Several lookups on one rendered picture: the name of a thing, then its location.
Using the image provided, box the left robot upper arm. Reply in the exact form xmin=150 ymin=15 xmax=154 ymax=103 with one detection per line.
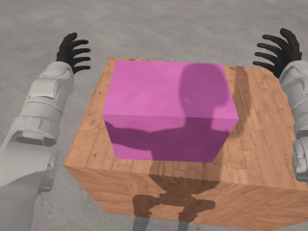
xmin=0 ymin=141 xmax=59 ymax=231

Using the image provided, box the right robot upper arm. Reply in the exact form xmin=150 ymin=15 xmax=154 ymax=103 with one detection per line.
xmin=292 ymin=137 xmax=308 ymax=185

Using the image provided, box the right robot forearm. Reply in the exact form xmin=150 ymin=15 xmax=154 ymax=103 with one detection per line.
xmin=278 ymin=60 xmax=308 ymax=140

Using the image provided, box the pedestal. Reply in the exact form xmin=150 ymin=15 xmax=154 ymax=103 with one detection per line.
xmin=63 ymin=57 xmax=308 ymax=231

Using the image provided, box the left robot forearm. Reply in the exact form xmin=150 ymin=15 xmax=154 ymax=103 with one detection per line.
xmin=0 ymin=61 xmax=74 ymax=157

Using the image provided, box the right robot hand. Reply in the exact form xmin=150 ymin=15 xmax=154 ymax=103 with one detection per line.
xmin=253 ymin=28 xmax=302 ymax=79

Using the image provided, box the carton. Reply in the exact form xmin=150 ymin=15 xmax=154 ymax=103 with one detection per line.
xmin=102 ymin=60 xmax=239 ymax=163

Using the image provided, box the left robot hand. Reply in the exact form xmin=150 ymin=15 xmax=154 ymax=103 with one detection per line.
xmin=56 ymin=32 xmax=90 ymax=75

